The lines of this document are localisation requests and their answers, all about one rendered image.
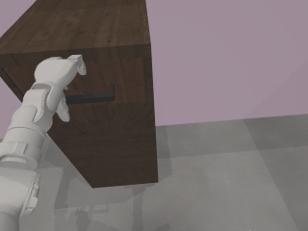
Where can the drawer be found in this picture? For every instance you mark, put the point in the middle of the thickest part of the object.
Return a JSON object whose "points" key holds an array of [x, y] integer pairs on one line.
{"points": [[128, 76]]}

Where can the handle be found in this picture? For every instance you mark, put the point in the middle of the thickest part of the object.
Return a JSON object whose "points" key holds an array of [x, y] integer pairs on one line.
{"points": [[91, 97]]}

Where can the left robot forearm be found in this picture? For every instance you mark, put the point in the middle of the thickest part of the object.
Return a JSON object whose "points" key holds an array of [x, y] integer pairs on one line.
{"points": [[22, 144]]}

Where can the cabinet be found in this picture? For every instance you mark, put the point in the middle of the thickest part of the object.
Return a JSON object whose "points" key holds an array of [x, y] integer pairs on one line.
{"points": [[110, 145]]}

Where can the left robot hand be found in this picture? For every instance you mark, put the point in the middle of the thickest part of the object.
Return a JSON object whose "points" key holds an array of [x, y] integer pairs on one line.
{"points": [[61, 72]]}

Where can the robot left upper arm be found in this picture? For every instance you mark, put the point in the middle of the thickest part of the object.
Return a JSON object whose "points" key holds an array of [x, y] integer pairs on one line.
{"points": [[19, 191]]}

